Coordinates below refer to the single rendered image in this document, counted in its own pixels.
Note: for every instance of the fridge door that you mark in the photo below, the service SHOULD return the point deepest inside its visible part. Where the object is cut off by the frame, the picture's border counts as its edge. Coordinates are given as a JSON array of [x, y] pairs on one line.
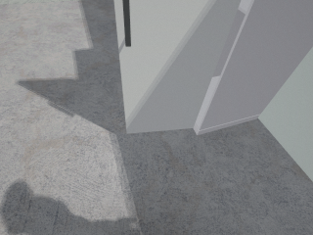
[[175, 48]]

